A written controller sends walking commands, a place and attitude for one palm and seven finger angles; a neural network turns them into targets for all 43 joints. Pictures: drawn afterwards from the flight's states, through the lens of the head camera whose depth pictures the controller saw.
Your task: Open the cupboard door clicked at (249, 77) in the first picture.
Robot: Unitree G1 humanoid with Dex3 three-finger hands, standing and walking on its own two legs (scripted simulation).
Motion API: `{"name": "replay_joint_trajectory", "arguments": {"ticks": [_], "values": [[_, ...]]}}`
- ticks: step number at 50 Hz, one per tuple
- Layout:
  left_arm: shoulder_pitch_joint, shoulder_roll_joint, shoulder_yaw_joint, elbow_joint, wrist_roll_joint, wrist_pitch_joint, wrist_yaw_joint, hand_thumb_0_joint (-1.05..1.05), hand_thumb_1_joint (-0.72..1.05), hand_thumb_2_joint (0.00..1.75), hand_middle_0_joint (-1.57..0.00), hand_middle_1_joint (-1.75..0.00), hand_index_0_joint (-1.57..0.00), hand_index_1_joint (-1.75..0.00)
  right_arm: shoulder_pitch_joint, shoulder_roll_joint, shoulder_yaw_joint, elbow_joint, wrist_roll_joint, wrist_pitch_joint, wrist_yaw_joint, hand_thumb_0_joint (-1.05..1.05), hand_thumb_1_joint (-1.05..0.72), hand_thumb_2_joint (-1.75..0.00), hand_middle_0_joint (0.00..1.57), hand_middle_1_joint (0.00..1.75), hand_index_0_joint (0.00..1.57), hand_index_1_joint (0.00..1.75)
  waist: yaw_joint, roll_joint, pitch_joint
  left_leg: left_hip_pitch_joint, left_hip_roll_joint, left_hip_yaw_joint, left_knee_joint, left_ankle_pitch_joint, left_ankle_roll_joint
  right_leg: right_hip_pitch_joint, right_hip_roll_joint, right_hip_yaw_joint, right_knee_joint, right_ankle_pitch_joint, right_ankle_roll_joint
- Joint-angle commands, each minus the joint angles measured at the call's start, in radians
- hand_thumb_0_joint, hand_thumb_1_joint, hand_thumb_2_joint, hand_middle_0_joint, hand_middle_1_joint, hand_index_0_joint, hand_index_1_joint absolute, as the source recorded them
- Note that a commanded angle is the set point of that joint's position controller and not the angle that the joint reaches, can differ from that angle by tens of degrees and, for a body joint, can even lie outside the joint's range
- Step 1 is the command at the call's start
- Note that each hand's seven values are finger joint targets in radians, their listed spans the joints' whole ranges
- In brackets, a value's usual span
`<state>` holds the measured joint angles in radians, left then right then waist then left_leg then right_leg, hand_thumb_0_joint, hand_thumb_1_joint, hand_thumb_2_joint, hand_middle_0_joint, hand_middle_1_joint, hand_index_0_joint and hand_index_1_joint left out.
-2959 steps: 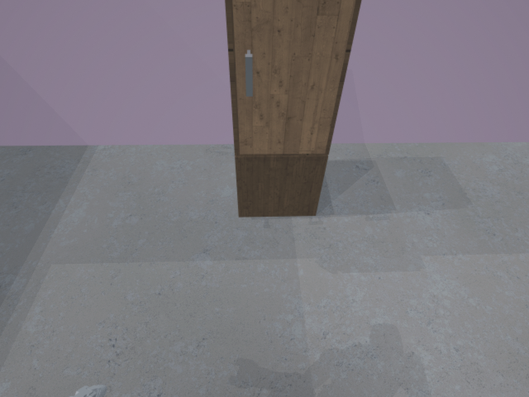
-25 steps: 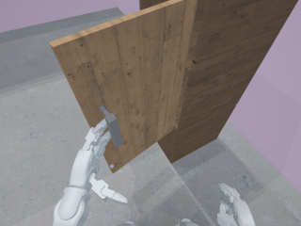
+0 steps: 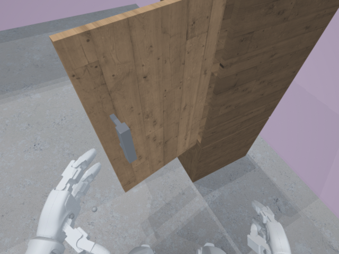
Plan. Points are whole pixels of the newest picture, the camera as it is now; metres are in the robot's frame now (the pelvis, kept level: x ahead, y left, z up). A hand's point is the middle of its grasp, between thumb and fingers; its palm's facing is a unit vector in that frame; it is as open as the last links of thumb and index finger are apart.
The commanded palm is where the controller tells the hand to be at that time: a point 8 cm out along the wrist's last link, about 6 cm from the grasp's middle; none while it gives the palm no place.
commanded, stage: slide the hand sideways off the handle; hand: left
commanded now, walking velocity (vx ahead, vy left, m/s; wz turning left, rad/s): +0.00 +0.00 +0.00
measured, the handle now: (123, 139) +0.35 +0.14 +0.07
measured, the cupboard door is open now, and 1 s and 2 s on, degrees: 100 100 100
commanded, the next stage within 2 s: draw the hand back to the body in 0.04 s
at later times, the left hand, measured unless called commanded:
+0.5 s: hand (74, 209) +0.18 +0.18 +0.11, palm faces -0.04 -1.00 -0.08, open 16.3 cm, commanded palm +0.15 +0.25 +0.13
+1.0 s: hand (20, 186) +0.20 +0.24 +0.17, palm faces +0.33 -0.86 -0.40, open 13.2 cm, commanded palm +0.15 +0.29 +0.20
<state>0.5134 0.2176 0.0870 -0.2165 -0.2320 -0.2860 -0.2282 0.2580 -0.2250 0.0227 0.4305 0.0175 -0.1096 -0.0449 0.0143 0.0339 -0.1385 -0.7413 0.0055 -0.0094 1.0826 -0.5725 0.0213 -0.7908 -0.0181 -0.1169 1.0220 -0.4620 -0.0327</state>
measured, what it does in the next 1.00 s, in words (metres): rises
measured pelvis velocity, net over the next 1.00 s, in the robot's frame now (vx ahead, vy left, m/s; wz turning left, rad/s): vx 0.01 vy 0.01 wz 0.00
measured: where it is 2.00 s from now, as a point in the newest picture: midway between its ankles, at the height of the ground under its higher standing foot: outside the picture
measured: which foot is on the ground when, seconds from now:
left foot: down 0.00-1.00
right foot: down 0.00-1.00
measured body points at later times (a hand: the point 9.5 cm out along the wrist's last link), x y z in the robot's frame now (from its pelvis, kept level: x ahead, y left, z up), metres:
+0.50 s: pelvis -0.01 +0.00 +0.02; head +0.00 -0.01 +0.47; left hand +0.18 +0.23 +0.12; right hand +0.17 -0.23 -0.05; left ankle -0.02 +0.10 -0.67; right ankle +0.02 -0.11 -0.67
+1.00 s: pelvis +0.01 +0.01 +0.06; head +0.00 -0.01 +0.51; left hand +0.18 +0.29 +0.19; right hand +0.19 -0.21 -0.02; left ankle -0.02 +0.10 -0.67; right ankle +0.02 -0.10 -0.67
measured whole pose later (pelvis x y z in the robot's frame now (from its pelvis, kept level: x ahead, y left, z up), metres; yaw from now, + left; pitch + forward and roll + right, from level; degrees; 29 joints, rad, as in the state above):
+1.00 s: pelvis +0.01 +0.01 +0.06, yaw +0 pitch +0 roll -1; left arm 0.55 0.33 0.20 -0.40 -0.04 -0.03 0.12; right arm 0.25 -0.23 0.05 0.58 0.01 -0.17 -0.11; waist 0.06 0.06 -0.03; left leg -0.23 -0.01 0.01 0.62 -0.39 0.03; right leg -0.28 -0.01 -0.09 0.58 -0.29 -0.01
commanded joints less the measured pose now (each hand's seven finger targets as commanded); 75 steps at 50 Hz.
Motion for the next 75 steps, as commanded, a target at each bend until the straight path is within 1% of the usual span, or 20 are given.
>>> {"name": "replay_joint_trajectory", "arguments": {"ticks": [1,3,7,9,11,18,21,26,32,33,34,35,38,40,47,56,62,66,72,75], "values": [[0.002,0.097,0.084,-0.21,-0.036,-0.082,-0.022,0.0,-0.5,0.3,-0.15,-0.3,-0.15,-0.3,-0.043,-0.121,-0.05,-0.16,0.005,-0.063,-0.016,0.0,-0.9,-0.9,0.2,0.3,0.2,0.3,-0.009,-0.017,-0.17,-0.003,-0.028,-0.028,-0.154,0.34,-0.021,0.246,0.028,0.073,-0.129,0.267,-0.002],[-0.039,0.095,0.068,-0.217,-0.042,-0.089,-0.035,0.0,-0.5,0.3,-0.15,-0.3,-0.15,-0.3,-0.04,-0.126,-0.049,-0.155,0.006,-0.072,-0.017,0.0,-0.9,-0.9,0.2,0.3,0.2,0.3,-0.024,0.005,-0.161,0.0,-0.027,-0.029,-0.146,0.31,-0.021,0.213,0.027,0.075,-0.131,0.23,0.001],[-0.039,0.098,0.055,-0.219,-0.042,-0.089,-0.041,0.0,-0.5,0.3,-0.15,-0.3,-0.15,-0.3,-0.044,-0.131,-0.048,-0.155,0.006,-0.088,-0.018,0.0,-0.9,-0.9,0.2,0.3,0.2,0.3,-0.022,0.014,-0.157,-0.003,-0.025,-0.037,-0.149,0.287,-0.019,0.202,0.027,0.074,-0.133,0.185,-0.002],[-0.025,0.149,0.103,-0.267,-0.043,-0.08,-0.03,0.0,-0.5,0.3,-0.15,-0.3,-0.15,-0.3,-0.042,-0.128,-0.049,-0.162,0.011,-0.089,-0.019,0.0,-0.9,-0.9,0.2,0.3,0.2,0.3,-0.003,0.039,-0.193,0.021,-0.026,-0.033,-0.166,0.294,-0.017,0.242,0.025,0.083,-0.147,0.187,-0.004],[-0.007,0.198,0.172,-0.282,-0.047,-0.063,-0.008,0.0,-0.5,0.3,-0.15,-0.3,-0.15,-0.3,-0.046,-0.121,-0.051,-0.162,0.013,-0.082,-0.024,0.0,-0.9,-0.9,0.2,0.3,0.2,0.3,0.015,0.016,-0.207,0.024,-0.026,-0.032,-0.183,0.307,-0.016,0.292,0.027,0.088,-0.161,0.194,-0.005],[-0.034,0.133,0.129,-0.259,-0.075,0.003,-0.01,0.0,-0.5,0.3,-0.15,-0.3,-0.15,-0.3,-0.068,-0.121,-0.029,-0.159,0.032,-0.09,-0.032,0.0,-0.9,-0.9,0.2,0.3,0.2,0.3,-0.01,0.029,-0.077,0.064,-0.019,-0.037,-0.251,0.225,-0.015,0.278,0.028,0.079,-0.245,0.096,0.003],[-0.046,0.147,0.128,-0.232,-0.081,0.039,-0.036,0.0,-0.5,0.3,-0.15,-0.3,-0.15,-0.3,-0.066,-0.131,-0.024,-0.151,0.032,-0.105,-0.038,0.0,-0.9,-0.9,0.2,0.3,0.2,0.3,-0.017,-0.015,-0.048,0.072,-0.013,-0.043,-0.269,0.206,-0.009,0.291,0.027,0.085,-0.281,0.062,0.007],[-0.058,0.23,0.226,-0.269,-0.084,0.068,-0.035,0.0,-0.5,0.3,-0.15,-0.3,-0.15,-0.3,-0.071,-0.129,-0.022,-0.132,0.031,-0.131,-0.044,0.0,-0.9,-0.9,0.2,0.3,0.2,0.3,0.008,0.0,-0.067,0.122,-0.011,-0.041,-0.298,0.244,-0.008,0.359,0.021,0.095,-0.312,0.1,0.005],[-0.05,0.218,0.264,-0.307,-0.121,0.079,-0.044,0.0,-0.32,0.37,-0.16,-0.3,-0.16,-0.3,-0.088,-0.12,-0.015,-0.105,0.038,-0.158,-0.043,0.0,-0.9,-0.9,0.2,0.3,0.2,0.3,0.019,0.04,-0.048,0.186,-0.013,-0.036,-0.339,0.301,-0.013,0.411,0.024,0.085,-0.344,0.187,0.005],[-0.074,0.38,0.295,-0.394,0.067,0.112,0.129,0.0,-0.29,0.39,-0.16,-0.3,-0.16,-0.3,-0.084,-0.117,-0.027,-0.102,0.017,-0.14,-0.067,0.0,-0.9,-0.9,0.2,0.3,0.2,0.3,0.057,0.041,-0.064,0.207,0.002,-0.016,-0.393,0.283,-0.007,0.454,0.001,0.132,-0.389,0.165,-0.006],[-0.003,0.246,0.221,-0.369,0.082,0.15,0.202,0.0,-0.26,0.4,-0.16,-0.3,-0.16,-0.3,-0.081,-0.093,-0.017,-0.098,0.007,-0.134,-0.072,0.0,-0.9,-0.9,0.2,0.3,0.2,0.3,0.031,0.059,0.011,0.215,-0.006,-0.011,-0.42,0.255,-0.011,0.437,-0.005,0.121,-0.426,0.131,-0.003],[0.011,0.205,0.185,-0.362,0.097,0.169,0.237,0.0,-0.22,0.42,-0.16,-0.3,-0.16,-0.3,-0.075,-0.097,-0.016,-0.093,0.008,-0.131,-0.071,0.0,-0.9,-0.9,0.2,0.3,0.2,0.3,0.02,0.029,0.041,0.221,-0.004,-0.019,-0.433,0.248,-0.014,0.429,-0.005,0.104,-0.434,0.123,0.0],[0.025,0.205,0.161,-0.404,0.148,0.188,0.307,0.0,-0.12,0.47,-0.16,-0.3,-0.16,-0.3,-0.082,-0.103,-0.016,-0.068,0.004,-0.117,-0.069,0.0,-0.9,-0.9,0.2,0.3,0.2,0.3,0.022,0.055,0.029,0.3,0.002,-0.015,-0.469,0.311,-0.005,0.483,-0.003,0.089,-0.455,0.201,0.002],[0.018,0.229,0.177,-0.405,0.169,0.191,0.335,0.0,-0.05,0.5,-0.17,-0.3,-0.17,-0.3,-0.093,-0.107,-0.015,-0.059,-0.001,-0.112,-0.071,0.0,-0.9,-0.9,0.2,0.3,0.2,0.3,0.025,0.027,0.03,0.335,0.005,-0.014,-0.5,0.342,-0.002,0.519,-0.002,0.081,-0.47,0.23,0.004],[-0.063,0.274,0.237,-0.411,0.196,0.182,0.376,0.0,0.2,0.6,-0.18,-0.3,-0.18,-0.3,-0.124,-0.107,-0.008,-0.016,-0.01,-0.117,-0.078,0.0,-0.9,-0.9,0.2,0.3,0.2,0.3,0.036,0.042,0.058,0.449,0.011,-0.023,-0.605,0.427,-0.008,0.614,-0.005,0.073,-0.53,0.298,0.002],[-0.037,0.275,0.287,-0.392,0.196,0.175,0.366,0.0,0.51,0.74,-0.19,-0.3,-0.19,-0.3,-0.154,-0.11,-0.018,0.028,-0.019,-0.11,-0.047,0.0,-0.9,-0.9,0.2,0.3,0.2,0.3,0.057,0.035,0.057,0.566,0.032,-0.02,-0.673,0.708,-0.034,0.724,0.004,0.067,-0.586,0.466,0.005],[-0.096,0.301,0.347,-0.387,0.188,0.166,0.363,0.0,0.73,0.82,-0.19,-0.3,-0.19,-0.3,-0.166,-0.104,-0.021,0.037,-0.019,-0.084,-0.04,0.0,-0.9,-0.9,0.2,0.3,0.2,0.3,0.057,0.04,0.088,0.594,0.031,-0.007,-0.71,0.68,-0.033,0.748,0.007,0.075,-0.624,0.469,0.005],[-0.141,0.333,0.388,-0.415,0.186,0.154,0.365,0.0,0.87,0.88,-0.2,-0.3,-0.2,-0.3,-0.176,-0.107,-0.025,0.043,-0.022,-0.083,-0.037,0.0,-0.9,-0.9,0.2,0.3,0.2,0.3,0.063,0.064,0.06,0.624,0.029,-0.003,-0.717,0.698,-0.029,0.773,0.008,0.081,-0.641,0.487,0.005],[-0.115,0.268,0.335,-0.334,0.18,0.159,0.351,0.0,0.9,0.9,-0.2,-0.3,-0.2,-0.3,-0.177,-0.109,-0.031,0.052,-0.021,-0.068,-0.027,0.0,-0.9,-0.9,0.2,0.3,0.2,0.3,0.054,0.016,0.116,0.62,0.03,0.004,-0.736,0.644,-0.018,0.757,0.007,0.08,-0.666,0.462,0.011],[-0.129,0.298,0.36,-0.367,0.183,0.148,0.353,0.0,0.9,0.9,-0.2,-0.3,-0.2,-0.3,-0.183,-0.111,-0.038,0.048,-0.023,-0.063,-0.029,0.0,-0.9,-0.9,0.2,0.3,0.2,0.3,0.06,0.018,0.077,0.631,0.023,0.01,-0.738,0.624,-0.01,0.777,0.007,0.087,-0.669,0.465,0.01]]}}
